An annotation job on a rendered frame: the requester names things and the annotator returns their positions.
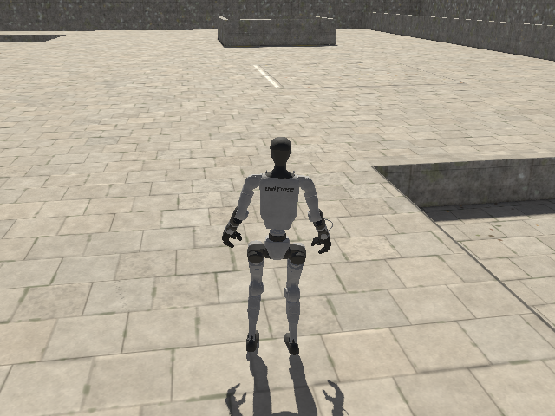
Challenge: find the right robot upper arm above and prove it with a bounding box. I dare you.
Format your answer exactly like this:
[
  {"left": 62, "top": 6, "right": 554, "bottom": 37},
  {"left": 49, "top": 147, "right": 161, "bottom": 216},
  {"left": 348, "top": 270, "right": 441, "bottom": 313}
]
[{"left": 297, "top": 175, "right": 322, "bottom": 222}]

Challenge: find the left robot upper arm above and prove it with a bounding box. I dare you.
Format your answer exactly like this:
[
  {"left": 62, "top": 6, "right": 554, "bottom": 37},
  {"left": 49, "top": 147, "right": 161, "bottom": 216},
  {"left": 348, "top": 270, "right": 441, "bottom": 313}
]
[{"left": 234, "top": 173, "right": 262, "bottom": 221}]

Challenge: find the robot left hand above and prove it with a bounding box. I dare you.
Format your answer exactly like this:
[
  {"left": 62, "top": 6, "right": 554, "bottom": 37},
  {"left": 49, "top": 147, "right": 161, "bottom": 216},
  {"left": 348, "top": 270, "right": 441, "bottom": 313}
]
[{"left": 222, "top": 229, "right": 242, "bottom": 248}]

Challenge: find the left robot thigh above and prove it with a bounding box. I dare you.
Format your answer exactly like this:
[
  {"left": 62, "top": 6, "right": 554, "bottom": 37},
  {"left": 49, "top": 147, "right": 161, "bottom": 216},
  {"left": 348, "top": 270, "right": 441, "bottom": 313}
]
[{"left": 247, "top": 240, "right": 265, "bottom": 296}]

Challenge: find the robot right hand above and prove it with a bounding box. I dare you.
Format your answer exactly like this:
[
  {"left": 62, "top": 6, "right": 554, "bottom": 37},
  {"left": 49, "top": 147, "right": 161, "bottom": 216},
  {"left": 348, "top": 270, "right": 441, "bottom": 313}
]
[{"left": 311, "top": 236, "right": 331, "bottom": 254}]

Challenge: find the robot left forearm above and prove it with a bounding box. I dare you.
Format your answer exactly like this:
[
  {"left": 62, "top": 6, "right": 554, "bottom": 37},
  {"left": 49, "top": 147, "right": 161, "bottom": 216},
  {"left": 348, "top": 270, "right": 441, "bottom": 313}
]
[{"left": 225, "top": 207, "right": 242, "bottom": 235}]

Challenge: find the robot head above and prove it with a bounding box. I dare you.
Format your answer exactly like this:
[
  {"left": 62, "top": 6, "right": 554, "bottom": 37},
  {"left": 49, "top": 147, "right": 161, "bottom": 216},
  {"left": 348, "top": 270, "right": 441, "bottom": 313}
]
[{"left": 265, "top": 137, "right": 295, "bottom": 179}]

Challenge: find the robot right forearm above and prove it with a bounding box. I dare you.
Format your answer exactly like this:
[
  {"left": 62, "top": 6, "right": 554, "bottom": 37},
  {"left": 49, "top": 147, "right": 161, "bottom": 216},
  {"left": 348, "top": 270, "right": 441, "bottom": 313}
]
[{"left": 313, "top": 209, "right": 330, "bottom": 240}]

